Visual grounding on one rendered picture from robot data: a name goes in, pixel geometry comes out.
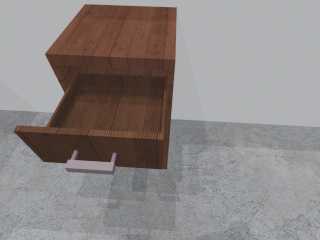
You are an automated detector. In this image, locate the drawer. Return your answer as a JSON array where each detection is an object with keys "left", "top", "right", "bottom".
[{"left": 14, "top": 72, "right": 168, "bottom": 170}]

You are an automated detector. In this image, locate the handle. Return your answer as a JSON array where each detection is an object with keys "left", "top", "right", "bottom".
[{"left": 65, "top": 150, "right": 117, "bottom": 175}]

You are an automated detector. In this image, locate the cabinet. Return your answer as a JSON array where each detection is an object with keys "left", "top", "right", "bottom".
[{"left": 45, "top": 4, "right": 177, "bottom": 170}]

